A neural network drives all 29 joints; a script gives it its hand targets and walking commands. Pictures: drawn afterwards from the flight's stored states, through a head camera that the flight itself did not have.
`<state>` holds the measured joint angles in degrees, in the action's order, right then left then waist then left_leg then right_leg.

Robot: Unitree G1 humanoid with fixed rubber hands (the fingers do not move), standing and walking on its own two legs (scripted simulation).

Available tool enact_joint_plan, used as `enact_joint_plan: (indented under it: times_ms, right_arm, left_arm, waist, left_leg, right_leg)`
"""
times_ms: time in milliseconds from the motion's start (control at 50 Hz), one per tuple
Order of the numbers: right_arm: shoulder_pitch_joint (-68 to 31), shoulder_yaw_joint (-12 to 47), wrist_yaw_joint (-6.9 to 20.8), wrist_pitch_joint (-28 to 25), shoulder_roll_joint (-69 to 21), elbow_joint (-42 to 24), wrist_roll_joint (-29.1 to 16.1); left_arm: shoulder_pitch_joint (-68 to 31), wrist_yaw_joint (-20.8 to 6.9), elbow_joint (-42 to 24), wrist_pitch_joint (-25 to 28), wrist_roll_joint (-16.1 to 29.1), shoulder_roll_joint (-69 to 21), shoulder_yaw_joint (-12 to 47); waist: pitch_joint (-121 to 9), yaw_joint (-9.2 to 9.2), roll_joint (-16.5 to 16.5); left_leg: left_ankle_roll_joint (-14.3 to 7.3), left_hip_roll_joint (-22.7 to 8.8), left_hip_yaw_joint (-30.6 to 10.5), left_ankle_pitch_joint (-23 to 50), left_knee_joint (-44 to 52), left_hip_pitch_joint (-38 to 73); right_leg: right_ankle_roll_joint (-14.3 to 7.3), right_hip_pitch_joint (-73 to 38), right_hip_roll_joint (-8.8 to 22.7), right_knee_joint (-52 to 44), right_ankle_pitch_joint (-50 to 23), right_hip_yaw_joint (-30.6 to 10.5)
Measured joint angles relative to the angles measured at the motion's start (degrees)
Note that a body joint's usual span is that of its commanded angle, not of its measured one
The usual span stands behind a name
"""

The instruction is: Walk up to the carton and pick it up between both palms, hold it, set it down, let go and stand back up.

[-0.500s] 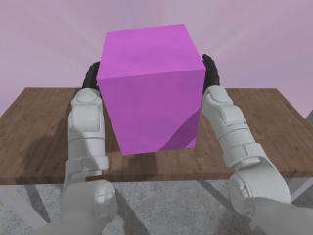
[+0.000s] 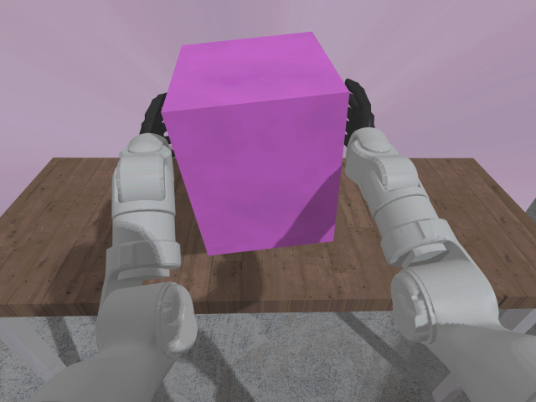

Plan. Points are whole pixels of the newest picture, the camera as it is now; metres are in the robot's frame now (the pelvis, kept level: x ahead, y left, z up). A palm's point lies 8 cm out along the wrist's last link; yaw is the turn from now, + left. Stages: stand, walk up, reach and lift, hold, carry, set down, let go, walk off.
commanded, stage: reach and lift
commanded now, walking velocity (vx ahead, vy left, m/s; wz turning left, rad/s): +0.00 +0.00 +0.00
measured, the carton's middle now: (259, 145) +0.41 -0.01 +0.22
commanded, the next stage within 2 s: hold in 0.88 s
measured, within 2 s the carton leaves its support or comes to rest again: neither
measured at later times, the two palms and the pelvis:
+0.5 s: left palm (141, 127) +0.38 +0.15 +0.27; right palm (357, 111) +0.37 -0.14 +0.28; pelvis +0.00 -0.01 +0.00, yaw +0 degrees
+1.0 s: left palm (138, 119) +0.39 +0.15 +0.28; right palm (356, 104) +0.38 -0.14 +0.29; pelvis +0.01 -0.01 +0.00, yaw +0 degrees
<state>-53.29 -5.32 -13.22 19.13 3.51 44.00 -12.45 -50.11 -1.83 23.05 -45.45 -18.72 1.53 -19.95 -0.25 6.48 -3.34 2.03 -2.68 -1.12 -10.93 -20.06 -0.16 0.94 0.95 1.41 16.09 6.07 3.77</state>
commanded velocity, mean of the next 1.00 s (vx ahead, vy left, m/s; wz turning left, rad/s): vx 0.00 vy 0.00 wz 0.00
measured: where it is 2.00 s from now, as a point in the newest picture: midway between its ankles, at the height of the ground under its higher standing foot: outside the picture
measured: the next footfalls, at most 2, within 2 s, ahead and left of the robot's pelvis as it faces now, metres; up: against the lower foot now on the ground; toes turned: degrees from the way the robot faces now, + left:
none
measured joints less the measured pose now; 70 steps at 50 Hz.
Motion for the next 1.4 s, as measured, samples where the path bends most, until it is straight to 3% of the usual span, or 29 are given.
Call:
enact_joint_plan:
  times_ms: [200, 540, 840, 1400]
  right_arm:
    - [-3.15, 0.5, -1.33, 2.03, 0.81, 2.04, -1.32]
    - [-5.71, 3.19, -3.53, 7.52, 2.07, 1.19, -5.12]
    - [-6.98, 2.38, -4.72, 11.26, 1.85, 0.02, -4.9]
    - [-4.22, 4.98, -6.77, 14.52, 2.1, -6.37, -7.31]
  left_arm:
    - [-3.72, -0.05, 4.47, 0.17, 1.04, 1.75, -0.64]
    - [-4.85, -0.47, 3.32, -3.35, 1.84, 2.84, -1.16]
    - [-6.23, -1.58, 4.22, -4.21, 1.46, 3.49, -1.83]
    - [-2.8, -2.48, -2.65, -6.08, 1.3, 2.77, -1.45]
  waist:
    - [-1.43, -0.62, 0.17]
    - [-3.64, -0.9, 0.68]
    - [-4.24, -0.9, 1.05]
    - [-3.75, -0.79, 1.16]
  left_leg:
    - [0.21, -0.23, -0.17, 0.34, -0.19, -1.45]
    - [0.52, -0.57, -0.6, -0.2, -0.95, -1.99]
    - [0.65, -0.65, -0.8, -0.33, -1.02, -2.67]
    - [0.67, -0.89, -1.03, -1.48, -1.72, -1.22]
  right_leg:
    - [-0.27, 1.44, -0.24, 0.25, -0.27, 0.12]
    - [-0.53, 1.72, -0.57, 0.7, 0.22, 0.49]
    - [-0.68, 2.39, -0.66, 0.87, 0.45, 0.66]
    - [-0.58, 0.29, -0.94, 0.31, 0.97, 0.83]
